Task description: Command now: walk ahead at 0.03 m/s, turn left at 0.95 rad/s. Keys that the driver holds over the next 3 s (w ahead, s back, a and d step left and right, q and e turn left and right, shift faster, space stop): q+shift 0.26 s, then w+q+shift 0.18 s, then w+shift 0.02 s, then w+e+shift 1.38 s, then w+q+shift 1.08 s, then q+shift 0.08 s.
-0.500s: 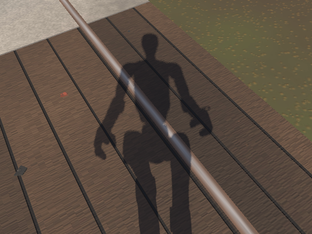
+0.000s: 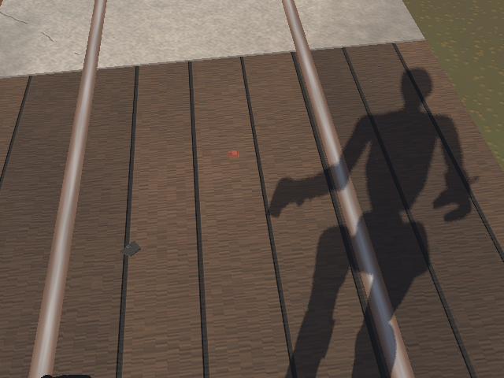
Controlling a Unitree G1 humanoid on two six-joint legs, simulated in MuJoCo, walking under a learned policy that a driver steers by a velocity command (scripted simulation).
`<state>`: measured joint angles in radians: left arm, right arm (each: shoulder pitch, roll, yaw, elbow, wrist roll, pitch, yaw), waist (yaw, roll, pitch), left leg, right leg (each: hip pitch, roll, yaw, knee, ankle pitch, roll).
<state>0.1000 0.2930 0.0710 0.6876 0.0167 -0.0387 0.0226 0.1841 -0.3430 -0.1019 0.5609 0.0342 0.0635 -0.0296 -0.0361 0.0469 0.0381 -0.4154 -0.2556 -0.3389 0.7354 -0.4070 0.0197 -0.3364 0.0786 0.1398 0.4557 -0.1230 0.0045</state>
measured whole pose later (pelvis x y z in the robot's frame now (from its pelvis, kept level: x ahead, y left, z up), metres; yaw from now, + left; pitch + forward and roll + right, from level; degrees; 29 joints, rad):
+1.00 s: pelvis +0.33 +0.21 -0.04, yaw +16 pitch +0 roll -1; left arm 0.29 0.32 0.07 0.79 0.01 0.00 -0.04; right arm 0.30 -0.24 0.00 0.79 -0.05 -0.07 0.00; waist 0.05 -0.01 0.04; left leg -0.18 -0.03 0.01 1.39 -0.33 0.01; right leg -0.45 0.19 -0.10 0.74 -0.30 -0.22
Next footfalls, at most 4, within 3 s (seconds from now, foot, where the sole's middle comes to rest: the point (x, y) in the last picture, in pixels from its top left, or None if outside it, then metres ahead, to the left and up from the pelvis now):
0.50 left None -0.01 0.14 -0.77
0.92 right None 0.42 0.24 -0.77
1.34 left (99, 259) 0.83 0.48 -0.77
1.80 right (205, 168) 1.18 0.17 -0.77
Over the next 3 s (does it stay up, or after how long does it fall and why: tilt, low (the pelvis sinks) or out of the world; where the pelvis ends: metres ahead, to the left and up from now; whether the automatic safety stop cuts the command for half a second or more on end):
stays up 2.10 -0.13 -0.01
